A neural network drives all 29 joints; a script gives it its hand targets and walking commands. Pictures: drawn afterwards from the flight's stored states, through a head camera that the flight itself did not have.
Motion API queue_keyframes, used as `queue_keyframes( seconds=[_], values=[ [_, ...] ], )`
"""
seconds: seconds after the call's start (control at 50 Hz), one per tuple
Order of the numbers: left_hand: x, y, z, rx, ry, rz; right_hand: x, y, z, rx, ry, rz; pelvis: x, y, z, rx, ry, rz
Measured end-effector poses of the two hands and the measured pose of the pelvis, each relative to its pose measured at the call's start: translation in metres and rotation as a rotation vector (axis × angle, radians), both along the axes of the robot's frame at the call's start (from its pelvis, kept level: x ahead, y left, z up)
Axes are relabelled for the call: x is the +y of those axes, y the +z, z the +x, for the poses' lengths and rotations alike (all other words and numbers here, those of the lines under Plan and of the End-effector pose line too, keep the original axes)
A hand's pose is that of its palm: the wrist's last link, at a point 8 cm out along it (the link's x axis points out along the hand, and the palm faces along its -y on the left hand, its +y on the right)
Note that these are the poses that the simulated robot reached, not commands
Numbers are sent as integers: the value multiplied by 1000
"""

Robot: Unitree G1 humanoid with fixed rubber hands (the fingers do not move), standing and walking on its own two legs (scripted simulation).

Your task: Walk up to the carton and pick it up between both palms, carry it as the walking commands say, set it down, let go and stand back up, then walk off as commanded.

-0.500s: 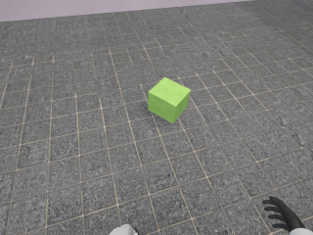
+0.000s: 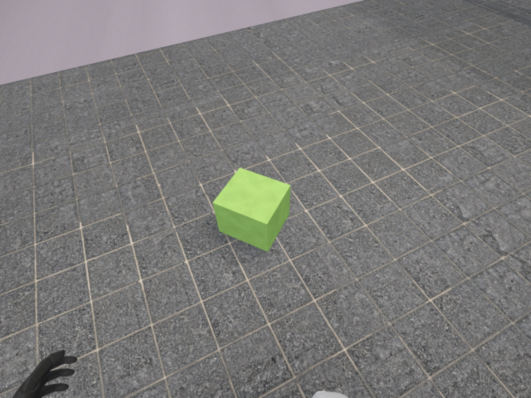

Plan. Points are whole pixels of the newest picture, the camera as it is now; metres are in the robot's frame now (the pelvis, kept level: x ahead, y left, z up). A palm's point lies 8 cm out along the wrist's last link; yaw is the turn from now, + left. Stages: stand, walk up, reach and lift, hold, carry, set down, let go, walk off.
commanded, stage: walk up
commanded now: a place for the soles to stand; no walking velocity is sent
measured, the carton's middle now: (253, 209) +0.95 +0.02 -0.66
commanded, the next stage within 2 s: none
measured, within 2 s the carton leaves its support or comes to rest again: neither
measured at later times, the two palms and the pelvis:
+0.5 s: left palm (59, 326) +0.27 +0.35 -0.08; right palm (465, 298) +0.26 -0.33 -0.04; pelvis +0.19 +0.02 +0.01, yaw +0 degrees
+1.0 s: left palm (75, 262) +0.40 +0.37 -0.09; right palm (406, 204) +0.48 -0.32 -0.07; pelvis +0.36 +0.02 -0.01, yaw +2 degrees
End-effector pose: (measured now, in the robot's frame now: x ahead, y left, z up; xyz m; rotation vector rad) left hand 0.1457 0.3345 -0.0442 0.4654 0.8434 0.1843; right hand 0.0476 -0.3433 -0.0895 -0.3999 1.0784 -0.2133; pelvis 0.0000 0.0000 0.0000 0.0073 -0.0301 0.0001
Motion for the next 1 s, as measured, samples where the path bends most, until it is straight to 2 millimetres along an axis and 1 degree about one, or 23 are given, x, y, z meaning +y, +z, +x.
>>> queue_keyframes(
  seconds=[0.06,0.12,0.2,0.26,0.3,0.34,0.42,0.48,0.56,0.6,0.64,0.66,0.7,0.76,0.82,0.88,0.92,0.96,1.0],
  values=[
    [2,6,2,19,38,8,5,1,37,-8,38,22,-2,6,22,3,9,-11],
    [8,5,-1,53,67,10,10,5,71,-5,72,30,-1,9,44,7,16,-17],
    [22,-6,-2,110,104,-3,19,14,122,-26,111,20,6,9,75,9,22,-24],
    [34,-20,8,143,119,-19,27,22,164,-68,134,-10,17,3,102,9,23,-29],
    [39,-33,22,160,115,-29,30,25,186,-107,140,-46,24,-4,119,6,25,-22],
    [37,-42,39,176,105,-42,30,32,199,-136,121,-64,27,-4,133,5,23,-13],
    [27,-46,83,177,71,-74,25,45,209,-132,71,-87,27,2,161,9,13,0],
    [19,-42,116,176,44,-88,17,47,211,-105,46,-97,25,6,181,13,10,1],
    [8,-33,164,148,14,-79,3,39,216,-58,13,-83,16,7,210,15,7,2],
    [4,-28,189,123,6,-59,-5,29,225,-40,4,-68,8,3,227,14,6,3],
    [3,-26,209,88,11,-26,-11,16,240,-26,10,-56,0,-5,242,11,8,-3],
    [3,-24,215,75,16,-13,-11,11,249,-21,13,-47,-3,-7,249,11,9,-7],
    [3,-19,221,64,42,-1,-7,4,272,-17,29,-27,-5,-6,262,7,15,-13],
    [8,-10,221,79,89,12,3,3,310,-30,72,-1,-4,0,281,8,23,-19],
    [16,-9,218,113,117,17,13,6,347,-42,111,14,-1,3,300,10,30,-18],
    [25,-14,218,152,137,9,24,12,384,-67,141,13,6,3,319,11,34,-16],
    [32,-23,224,170,142,0,29,15,407,-93,155,-5,13,-2,334,9,33,-15],
    [35,-35,236,187,135,-8,30,17,422,-122,155,-34,19,-9,348,7,32,-4],
    [31,-43,255,199,122,-21,27,22,428,-138,126,-50,21,-9,360,6,27,3]
  ],
)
